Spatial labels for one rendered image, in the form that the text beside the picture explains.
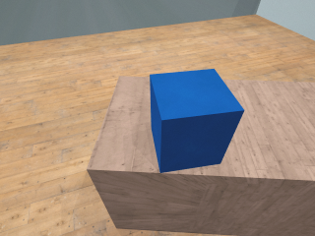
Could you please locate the carton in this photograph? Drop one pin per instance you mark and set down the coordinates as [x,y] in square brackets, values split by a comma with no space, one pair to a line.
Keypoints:
[194,116]

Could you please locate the pedestal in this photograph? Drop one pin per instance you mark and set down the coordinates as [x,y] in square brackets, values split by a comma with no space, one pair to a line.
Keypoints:
[264,185]

